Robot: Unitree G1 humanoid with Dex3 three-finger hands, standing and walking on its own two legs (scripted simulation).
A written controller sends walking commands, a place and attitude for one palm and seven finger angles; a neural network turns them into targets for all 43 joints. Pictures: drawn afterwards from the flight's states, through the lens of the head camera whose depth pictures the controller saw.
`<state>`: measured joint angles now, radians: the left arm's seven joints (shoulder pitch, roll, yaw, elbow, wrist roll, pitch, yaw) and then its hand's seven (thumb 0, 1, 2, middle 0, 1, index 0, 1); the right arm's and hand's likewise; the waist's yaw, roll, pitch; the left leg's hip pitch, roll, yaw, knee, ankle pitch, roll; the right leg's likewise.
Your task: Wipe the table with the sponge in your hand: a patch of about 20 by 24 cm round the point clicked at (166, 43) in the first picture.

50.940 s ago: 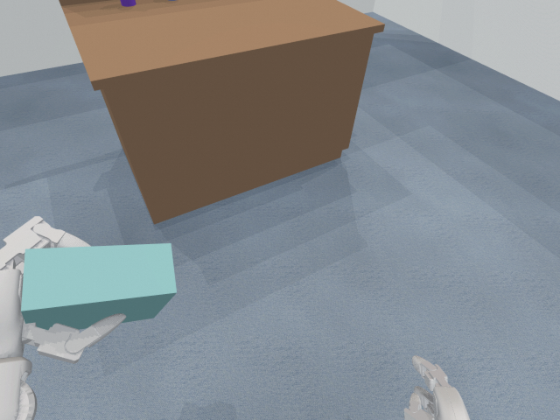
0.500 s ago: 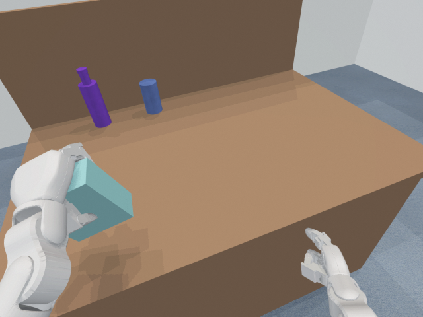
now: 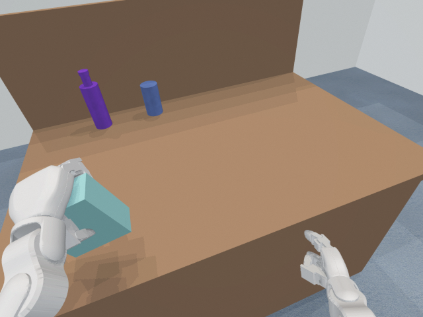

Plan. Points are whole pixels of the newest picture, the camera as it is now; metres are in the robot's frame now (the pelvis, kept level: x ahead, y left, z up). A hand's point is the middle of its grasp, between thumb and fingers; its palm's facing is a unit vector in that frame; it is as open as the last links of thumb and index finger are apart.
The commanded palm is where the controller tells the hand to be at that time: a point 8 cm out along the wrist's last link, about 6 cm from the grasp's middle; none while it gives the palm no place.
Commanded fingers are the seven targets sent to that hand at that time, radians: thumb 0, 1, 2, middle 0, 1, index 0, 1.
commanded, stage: bring the sponge back beside the body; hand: left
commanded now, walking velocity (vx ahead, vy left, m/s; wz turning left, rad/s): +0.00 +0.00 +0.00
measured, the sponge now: (88, 223) +0.22 +0.28 +0.11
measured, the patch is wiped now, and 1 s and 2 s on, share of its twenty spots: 1.00 1.00 1.00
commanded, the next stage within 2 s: step back with the hand held close in 0.98 s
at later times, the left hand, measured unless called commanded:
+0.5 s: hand (71, 222) +0.19 +0.28 +0.14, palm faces +0.22 -0.20 -0.95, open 9.9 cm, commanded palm +0.15 +0.27 +0.21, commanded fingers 0.00 0.10 1.30 -1.20 -1.60 -1.20 -1.60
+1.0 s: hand (66, 224) +0.19 +0.29 +0.14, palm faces +0.23 -0.21 -0.95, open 9.9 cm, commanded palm +0.15 +0.28 +0.21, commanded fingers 0.00 0.10 1.30 -1.20 -1.60 -1.20 -1.60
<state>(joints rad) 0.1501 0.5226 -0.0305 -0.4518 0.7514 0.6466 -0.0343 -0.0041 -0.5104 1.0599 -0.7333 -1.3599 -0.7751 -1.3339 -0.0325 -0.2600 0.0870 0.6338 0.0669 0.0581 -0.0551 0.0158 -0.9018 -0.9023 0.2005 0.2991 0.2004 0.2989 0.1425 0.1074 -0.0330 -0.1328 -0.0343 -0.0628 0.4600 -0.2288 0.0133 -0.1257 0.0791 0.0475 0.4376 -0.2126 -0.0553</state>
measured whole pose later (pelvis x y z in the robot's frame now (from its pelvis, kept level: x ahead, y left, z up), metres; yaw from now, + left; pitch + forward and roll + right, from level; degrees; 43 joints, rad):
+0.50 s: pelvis +0.00 +0.00 +0.00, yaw +0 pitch -6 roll +0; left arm 0.24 0.51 -0.02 -0.44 0.77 0.59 -0.03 0.00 -0.51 1.06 -0.73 -1.36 -0.77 -1.34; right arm -0.02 -0.26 0.08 0.64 0.05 0.03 -0.06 0.02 -0.90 -0.90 0.20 0.30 0.20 0.30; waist 0.14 0.11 -0.03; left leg -0.13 -0.03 -0.06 0.47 -0.23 0.01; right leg -0.12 0.09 0.05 0.44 -0.21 -0.06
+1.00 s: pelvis +0.00 +0.00 +0.00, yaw +0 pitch -7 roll +0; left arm 0.25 0.50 -0.02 -0.43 0.78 0.56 -0.02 0.00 -0.51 1.06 -0.73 -1.36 -0.77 -1.34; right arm -0.02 -0.25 0.08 0.65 0.05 0.03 -0.05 0.02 -0.90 -0.90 0.20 0.30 0.20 0.30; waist 0.14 0.10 -0.03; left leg -0.11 -0.04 -0.06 0.45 -0.22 0.02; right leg -0.10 0.08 0.05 0.42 -0.20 -0.05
